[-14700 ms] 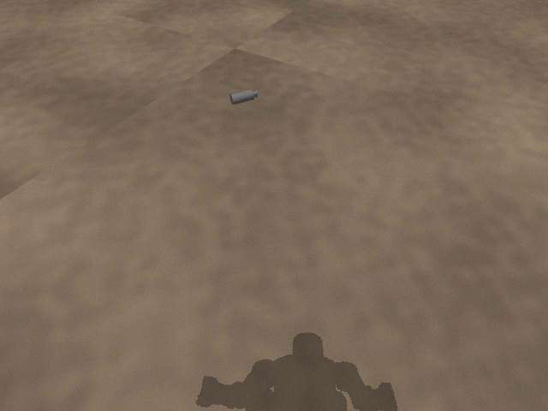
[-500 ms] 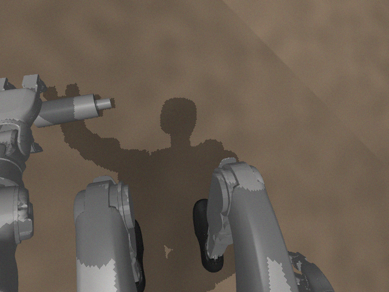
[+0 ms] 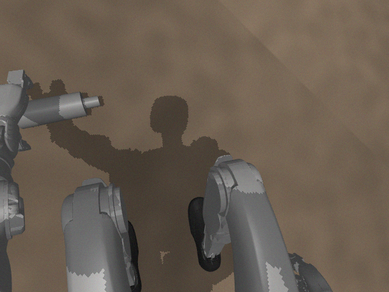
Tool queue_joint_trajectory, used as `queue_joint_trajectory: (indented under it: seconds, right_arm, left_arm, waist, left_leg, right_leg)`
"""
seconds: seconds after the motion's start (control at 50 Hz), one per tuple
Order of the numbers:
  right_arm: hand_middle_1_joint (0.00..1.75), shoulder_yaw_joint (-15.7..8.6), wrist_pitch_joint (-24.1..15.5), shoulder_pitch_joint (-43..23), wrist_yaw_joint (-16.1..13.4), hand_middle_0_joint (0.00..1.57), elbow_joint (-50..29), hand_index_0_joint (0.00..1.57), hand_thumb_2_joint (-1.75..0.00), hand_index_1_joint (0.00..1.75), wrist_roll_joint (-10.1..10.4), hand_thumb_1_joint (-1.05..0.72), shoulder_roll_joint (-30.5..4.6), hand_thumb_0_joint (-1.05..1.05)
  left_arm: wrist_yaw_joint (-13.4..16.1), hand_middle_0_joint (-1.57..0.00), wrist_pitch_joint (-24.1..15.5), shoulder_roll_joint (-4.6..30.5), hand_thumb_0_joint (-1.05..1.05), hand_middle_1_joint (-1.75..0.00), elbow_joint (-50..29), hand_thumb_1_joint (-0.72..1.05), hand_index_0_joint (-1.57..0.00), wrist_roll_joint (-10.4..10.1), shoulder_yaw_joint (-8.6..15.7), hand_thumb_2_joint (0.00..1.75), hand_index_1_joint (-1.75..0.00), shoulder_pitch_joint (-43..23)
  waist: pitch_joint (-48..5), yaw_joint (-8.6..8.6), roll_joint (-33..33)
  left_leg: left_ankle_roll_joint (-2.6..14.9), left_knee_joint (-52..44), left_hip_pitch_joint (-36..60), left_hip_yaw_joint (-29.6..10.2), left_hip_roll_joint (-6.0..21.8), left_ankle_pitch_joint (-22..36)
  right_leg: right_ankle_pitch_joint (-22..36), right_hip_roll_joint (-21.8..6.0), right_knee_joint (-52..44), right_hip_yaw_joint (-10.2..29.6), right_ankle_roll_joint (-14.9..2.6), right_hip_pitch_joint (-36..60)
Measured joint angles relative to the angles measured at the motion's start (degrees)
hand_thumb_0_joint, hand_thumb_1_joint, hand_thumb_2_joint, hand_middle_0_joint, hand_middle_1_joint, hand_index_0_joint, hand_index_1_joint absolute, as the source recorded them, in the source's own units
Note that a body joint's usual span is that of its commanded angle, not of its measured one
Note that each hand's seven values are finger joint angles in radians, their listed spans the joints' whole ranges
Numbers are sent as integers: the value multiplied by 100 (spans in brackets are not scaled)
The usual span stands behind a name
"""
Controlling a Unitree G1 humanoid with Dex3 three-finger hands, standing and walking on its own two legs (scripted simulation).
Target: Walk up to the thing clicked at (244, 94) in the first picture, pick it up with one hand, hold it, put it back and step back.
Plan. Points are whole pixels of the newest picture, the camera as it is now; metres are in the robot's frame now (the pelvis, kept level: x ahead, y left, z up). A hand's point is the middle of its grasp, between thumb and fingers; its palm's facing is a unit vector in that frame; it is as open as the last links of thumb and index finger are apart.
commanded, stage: rise first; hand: left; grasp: from above
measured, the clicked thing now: (60, 108) +0.51 +0.26 -0.30
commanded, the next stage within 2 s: approach in 1.50 s
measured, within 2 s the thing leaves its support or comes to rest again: neither
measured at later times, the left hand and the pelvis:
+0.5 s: hand (17, 116) +0.46 +0.31 -0.20, palm faces -0.47 -0.10 -0.88, open 13.7 cm; pelvis +0.00 +0.00 -0.01, yaw -1 degrees
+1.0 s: hand (14, 116) +0.46 +0.31 -0.19, palm faces -0.46 -0.09 -0.88, open 13.3 cm; pelvis +0.00 +0.00 -0.01, yaw -1 degrees
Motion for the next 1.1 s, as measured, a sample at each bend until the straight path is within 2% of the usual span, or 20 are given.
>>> queue_joint_trajectory:
  seconds: [0.46, 0.54, 0.7, 0.84, 1.1]
  right_arm:
    - [30, 170, -32, 15, 50, 20, -92, 20, -90, 30, -39, -92, -31, 0]
    - [30, 184, -48, 50, 62, 20, -112, 20, -90, 30, -50, -92, -48, 0]
    - [30, 182, -24, 103, 74, 20, -85, 20, -90, 30, -42, -92, -40, 0]
    - [30, 165, -53, 132, 96, 20, -111, 20, -90, 30, -12, -91, -35, 0]
    - [30, 181, -63, 86, 70, 20, -98, 20, -90, 30, -8, -91, -46, 0]
  left_arm:
    - [-58, -12, -31, 290, 0, -102, 244, -49, -13, 36, 1, 97, -102, -234]
    - [-55, -13, -78, 328, 0, -101, 183, -47, -14, 62, 76, 96, -101, -194]
    - [-24, -16, -46, 325, 0, -99, 122, -44, -17, 63, 71, 94, -99, -156]
    - [-123, -17, 1, 270, 0, -98, 53, -42, -19, 2, -3, 92, -97, -134]
    - [-135, -21, -54, 256, 0, -95, 199, -38, -22, 39, -36, 89, -94, -202]
  waist:
    - [102, -148, -37]
    - [138, -163, -42]
    - [89, -160, -30]
    - [56, -149, -2]
    - [5, -150, 0]
  left_leg:
    - [3, 174, -131, -86, -20, 17]
    - [3, 195, -147, -102, -17, 25]
    - [8, 195, -160, -97, -18, 31]
    - [5, 147, -144, -79, -25, 55]
    - [-11, 113, -104, -72, -29, 100]
  right_leg:
    - [22, -7, 110, -81, 7, -70]
    - [38, -2, 117, -95, 9, -80]
    - [44, 0, 118, -89, 15, -93]
    - [59, -4, 81, -71, 16, -79]
    - [99, -6, 66, -63, -1, -56]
